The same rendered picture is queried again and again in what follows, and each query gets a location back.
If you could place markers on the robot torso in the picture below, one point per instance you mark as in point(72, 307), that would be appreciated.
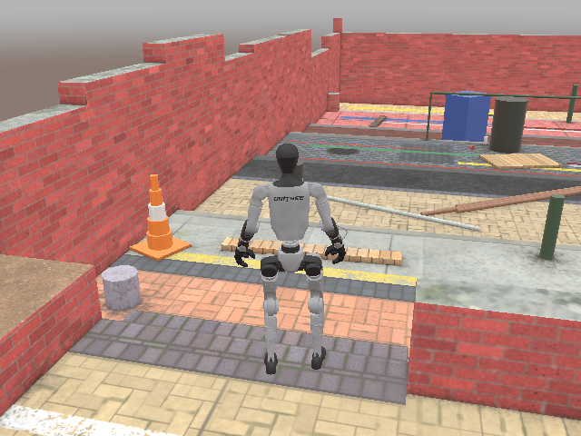
point(289, 213)

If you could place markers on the robot left forearm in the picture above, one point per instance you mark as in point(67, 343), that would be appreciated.
point(245, 239)

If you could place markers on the right robot hand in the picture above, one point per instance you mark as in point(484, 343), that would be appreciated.
point(332, 250)

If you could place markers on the robot right forearm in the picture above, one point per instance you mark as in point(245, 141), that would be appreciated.
point(334, 236)

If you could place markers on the robot left upper arm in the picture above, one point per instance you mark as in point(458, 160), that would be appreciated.
point(260, 192)

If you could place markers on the left robot hand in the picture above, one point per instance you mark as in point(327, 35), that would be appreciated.
point(238, 256)

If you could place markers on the right robot foot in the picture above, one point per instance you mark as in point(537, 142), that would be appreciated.
point(316, 362)

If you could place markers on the robot right upper arm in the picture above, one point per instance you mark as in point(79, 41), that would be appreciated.
point(316, 190)

